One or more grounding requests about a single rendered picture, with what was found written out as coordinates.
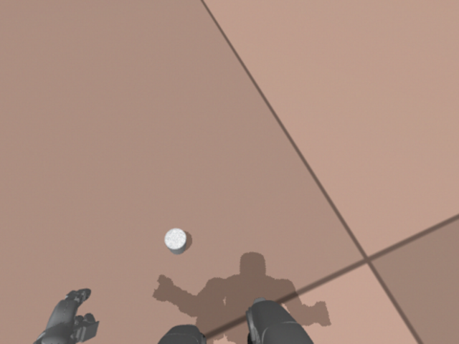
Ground cup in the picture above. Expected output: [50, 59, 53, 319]
[164, 228, 186, 254]

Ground left robot arm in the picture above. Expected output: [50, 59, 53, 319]
[33, 325, 75, 344]

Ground left robot hand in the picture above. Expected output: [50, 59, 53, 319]
[45, 289, 99, 343]

